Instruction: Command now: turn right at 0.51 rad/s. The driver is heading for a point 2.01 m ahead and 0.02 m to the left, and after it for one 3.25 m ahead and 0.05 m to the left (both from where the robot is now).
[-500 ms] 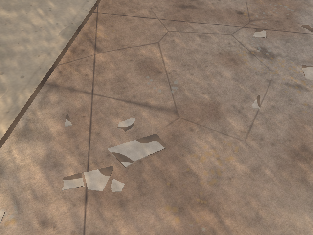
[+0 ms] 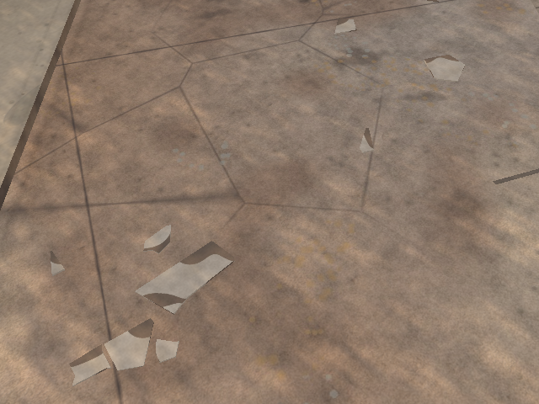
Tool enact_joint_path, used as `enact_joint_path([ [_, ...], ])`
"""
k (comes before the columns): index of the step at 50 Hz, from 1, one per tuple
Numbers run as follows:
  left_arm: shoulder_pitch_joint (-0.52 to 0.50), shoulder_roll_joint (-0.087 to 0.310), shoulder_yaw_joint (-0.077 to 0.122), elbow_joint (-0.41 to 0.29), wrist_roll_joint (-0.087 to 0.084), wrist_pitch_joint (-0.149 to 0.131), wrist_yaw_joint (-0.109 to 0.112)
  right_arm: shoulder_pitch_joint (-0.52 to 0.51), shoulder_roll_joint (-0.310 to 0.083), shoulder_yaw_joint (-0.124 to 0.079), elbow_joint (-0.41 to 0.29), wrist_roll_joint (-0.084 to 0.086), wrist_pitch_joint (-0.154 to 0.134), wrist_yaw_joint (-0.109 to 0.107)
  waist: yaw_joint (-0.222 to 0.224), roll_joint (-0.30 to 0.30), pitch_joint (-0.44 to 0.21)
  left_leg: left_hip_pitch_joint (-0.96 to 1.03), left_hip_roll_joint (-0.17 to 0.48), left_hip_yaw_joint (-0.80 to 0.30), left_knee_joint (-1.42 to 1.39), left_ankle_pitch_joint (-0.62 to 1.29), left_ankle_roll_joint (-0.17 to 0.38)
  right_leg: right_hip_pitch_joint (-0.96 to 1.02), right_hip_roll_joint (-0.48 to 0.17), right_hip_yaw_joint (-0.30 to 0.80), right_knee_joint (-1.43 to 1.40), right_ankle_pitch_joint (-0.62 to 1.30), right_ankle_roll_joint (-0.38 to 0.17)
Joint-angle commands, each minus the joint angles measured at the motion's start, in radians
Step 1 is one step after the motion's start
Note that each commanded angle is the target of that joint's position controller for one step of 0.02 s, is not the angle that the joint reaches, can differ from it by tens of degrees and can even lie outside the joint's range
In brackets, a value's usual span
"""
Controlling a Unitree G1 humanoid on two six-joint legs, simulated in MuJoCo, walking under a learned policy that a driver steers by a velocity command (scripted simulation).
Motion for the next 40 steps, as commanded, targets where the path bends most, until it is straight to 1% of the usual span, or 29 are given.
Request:
enact_joint_path([
  [1, 0.008, 0.159, 0.041, -0.057, -0.004, -0.009, 0.004, 0.006, -0.085, -0.018, -0.057, 0.0, -0.009, 0.012, 0.001, -0.108, -0.111, -0.116, 0.015, -0.026, 0.053, 0.051, -0.033, 0.158, -0.237, 0.236, -0.094, 0.612, -0.156],
  [3, 0.037, 0.173, 0.048, -0.05, -0.002, -0.009, 0.005, -0.017, -0.077, -0.015, -0.072, 0.005, -0.007, 0.011, 0.017, -0.117, -0.101, -0.139, 0.018, -0.027, -0.002, 0.052, -0.042, 0.176, -0.233, 0.259, -0.09, 0.577, -0.156],
  [5, 0.056, 0.181, 0.052, -0.049, 0.003, -0.006, 0.007, -0.036, -0.081, -0.014, -0.084, 0.005, -0.005, 0.007, 0.031, -0.14, -0.092, -0.148, 0.017, -0.03, -0.055, 0.044, -0.045, 0.176, -0.233, 0.293, -0.087, 0.535, -0.159],
  [8, 0.061, 0.197, 0.058, -0.057, 0.01, -0.003, 0.008, -0.053, -0.087, -0.013, -0.102, 0.008, -0.008, 0.003, 0.041, -0.151, -0.094, -0.125, 0.009, -0.038, -0.119, 0.034, -0.042, 0.15, -0.234, 0.344, -0.074, 0.503, -0.164],
  [12, 0.029, 0.212, 0.065, -0.074, 0.015, 0.002, 0.003, -0.056, -0.09, -0.007, -0.123, 0.015, -0.019, -0.002, 0.036, -0.163, -0.107, -0.038, -0.012, -0.048, -0.206, 0.034, -0.023, 0.091, -0.223, 0.402, -0.047, 0.518, -0.153],
  [15, -0.012, 0.218, 0.069, -0.085, 0.015, 0.005, -0.003, -0.023, -0.095, -0.005, -0.132, 0.021, -0.031, -0.007, 0.018, -0.179, -0.115, 0.064, -0.031, -0.059, -0.32, 0.03, -0.003, 0.053, -0.208, 0.455, -0.021, 0.55, -0.124],
  [16, -0.027, 0.215, 0.07, -0.086, 0.013, 0.007, -0.003, 0.021, -0.095, -0.003, -0.124, 0.019, -0.037, -0.006, -0.001, -0.174, -0.141, 0.14, -0.032, -0.053, -0.392, 0.039, 0.007, 0.029, -0.192, 0.458, -0.022, 0.421, -0.109],
  [17, -0.054, 0.205, 0.067, -0.09, 0.01, 0.009, -0.002, 0.067, -0.083, 0.0, -0.111, 0.015, -0.043, -0.007, -0.035, -0.159, -0.143, 0.251, -0.035, -0.037, -0.516, 0.097, 0.015, -0.038, -0.154, 0.449, -0.011, 0.224, -0.081],
  [18, -0.064, 0.169, 0.055, -0.09, 0.007, 0.008, 0.001, 0.11, -0.076, 0.002, -0.096, 0.006, -0.051, -0.012, -0.065, -0.114, -0.137, 0.377, -0.009, -0.047, -0.656, 0.144, 0.028, -0.133, -0.103, 0.408, 0.03, -0.004, -0.042],
  [19, -0.01, 0.062, 0.025, -0.093, 0.014, 0.002, 0.002, 0.121, -0.124, -0.001, -0.099, -0.011, -0.058, -0.021, -0.041, 0.108, -0.148, 0.47, 0.203, -0.318, -0.798, -0.082, 0.067, -0.254, 0.013, 0.266, 0.241, -0.305, 0.009],
  [20, -0.014, 0.077, 0.023, -0.103, 0.023, -0.005, 0.009, 0.139, -0.229, -0.021, -0.098, -0.02, -0.059, -0.013, -0.052, 0.178, -0.1, 0.417, 0.355, -0.649, -0.907, -0.306, 0.16, -0.406, 0.151, 0.166, 0.404, -0.356, 0.023],
  [21, 0.01, 0.131, 0.032, -0.09, 0.035, -0.013, 0.012, 0.143, -0.216, -0.025, -0.066, -0.023, -0.059, 0.0, -0.019, 0.135, -0.039, 0.317, 0.369, -0.704, -0.922, -0.402, 0.224, -0.409, 0.076, 0.191, 0.503, -0.309, 0.019],
  [22, 0.003, 0.156, 0.037, -0.073, 0.037, -0.02, 0.004, 0.094, -0.143, -0.008, -0.067, -0.007, -0.062, 0.011, 0.008, 0.089, 0.026, 0.284, 0.318, -0.626, -0.915, -0.37, 0.219, -0.416, 0.038, 0.17, 0.526, -0.234, 0.023],
  [23, 0.003, 0.156, 0.034, -0.064, 0.041, -0.028, -0.009, 0.055, -0.11, -0.001, -0.069, 0.003, -0.068, 0.019, 0.028, 0.092, 0.045, 0.283, 0.256, -0.522, -0.915, -0.263, 0.198, -0.408, -0.009, 0.109, 0.511, -0.167, 0.044],
  [24, -0.001, 0.154, 0.032, -0.052, 0.052, -0.035, -0.021, 0.062, -0.103, 0.001, -0.065, 0.007, -0.074, 0.022, 0.022, 0.113, 0.018, 0.304, 0.208, -0.456, -0.912, -0.155, 0.19, -0.386, -0.03, 0.039, 0.513, -0.117, 0.064],
  [25, -0.022, 0.143, 0.027, -0.051, 0.06, -0.041, -0.03, 0.098, -0.097, 0.001, -0.05, 0.008, -0.083, 0.025, 0.005, 0.113, -0.002, 0.326, 0.18, -0.417, -0.903, -0.057, 0.196, -0.382, -0.042, 0.005, 0.514, -0.08, 0.078],
  [26, -0.05, 0.126, 0.02, -0.056, 0.06, -0.047, -0.037, 0.138, -0.099, -0.002, -0.031, 0.01, -0.091, 0.029, -0.009, 0.1, -0.014, 0.344, 0.167, -0.398, -0.893, 0.004, 0.204, -0.386, -0.05, -0.011, 0.504, -0.056, 0.088],
  [28, -0.112, 0.1, 0.008, -0.075, 0.049, -0.056, -0.044, 0.208, -0.109, -0.012, 0.002, 0.014, -0.102, 0.03, -0.032, 0.093, -0.015, 0.377, 0.161, -0.39, -0.881, 0.064, 0.223, -0.415, -0.058, -0.03, 0.443, -0.041, 0.104],
  [32, -0.223, 0.081, -0.006, -0.111, 0.038, -0.07, -0.04, 0.294, -0.115, -0.027, 0.037, 0.011, -0.105, 0.025, -0.071, 0.098, -0.014, 0.402, 0.169, -0.411, -0.859, 0.117, 0.249, -0.422, -0.059, -0.045, 0.285, -0.041, 0.119],
  [35, -0.273, 0.076, -0.013, -0.14, 0.028, -0.08, -0.036, 0.319, -0.126, -0.038, 0.044, 0.004, -0.105, 0.028, -0.082, 0.095, -0.024, 0.372, 0.176, -0.438, -0.817, 0.157, 0.257, -0.369, -0.047, -0.049, 0.2, -0.056, 0.11],
  [36, -0.273, 0.076, -0.014, -0.147, 0.023, -0.084, -0.033, 0.315, -0.128, -0.042, 0.042, 0.002, -0.105, 0.029, -0.077, 0.095, -0.029, 0.348, 0.176, -0.448, -0.801, 0.186, 0.254, -0.332, -0.041, -0.05, 0.173, -0.05, 0.104],
  [37, -0.258, 0.077, -0.015, -0.15, 0.019, -0.089, -0.029, 0.302, -0.129, -0.045, 0.037, 0.001, -0.105, 0.031, -0.062, 0.094, -0.035, 0.315, 0.173, -0.455, -0.78, 0.223, 0.245, -0.275, -0.033, -0.048, 0.137, -0.041, 0.098],
  [38, -0.217, 0.076, -0.015, -0.143, 0.015, -0.094, -0.024, 0.277, -0.13, -0.048, 0.03, 0.002, -0.104, 0.03, -0.034, 0.091, -0.044, 0.265, 0.16, -0.456, -0.755, 0.254, 0.226, -0.181, -0.025, -0.044, 0.08, -0.019, 0.091],
  [39, -0.145, 0.072, -0.013, -0.123, 0.013, -0.1, -0.017, 0.242, -0.132, -0.05, 0.02, 0.007, -0.102, 0.029, 0.014, 0.073, -0.057, 0.192, 0.133, -0.442, -0.707, 0.28, 0.198, -0.037, -0.018, -0.048, -0.005, 0.043, 0.083],
  [40, -0.059, 0.101, -0.002, -0.098, 0.019, -0.11, -0.003, 0.229, -0.119, -0.049, 0.013, 0.014, -0.107, 0.028, 0.054, 0.034, -0.093, 0.093, 0.087, -0.409, -0.621, 0.29, 0.162, 0.147, -0.041, -0.023, -0.048, 0.071, 0.07],
])
Keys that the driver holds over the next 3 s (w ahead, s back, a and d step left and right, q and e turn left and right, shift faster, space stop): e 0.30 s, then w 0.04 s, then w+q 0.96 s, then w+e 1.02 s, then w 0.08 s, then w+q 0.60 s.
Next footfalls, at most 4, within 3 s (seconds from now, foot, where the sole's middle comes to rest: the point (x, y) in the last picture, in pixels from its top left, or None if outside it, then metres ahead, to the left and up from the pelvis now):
0.38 left None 0.09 0.12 -0.78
0.82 right None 0.22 -0.11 -0.78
1.30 left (262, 379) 0.51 0.10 -0.78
1.88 right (291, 268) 0.82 0.02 -0.78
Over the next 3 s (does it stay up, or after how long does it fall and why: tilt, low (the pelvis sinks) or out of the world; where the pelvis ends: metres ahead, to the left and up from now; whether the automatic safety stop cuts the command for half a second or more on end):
stays up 1.25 0.00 0.00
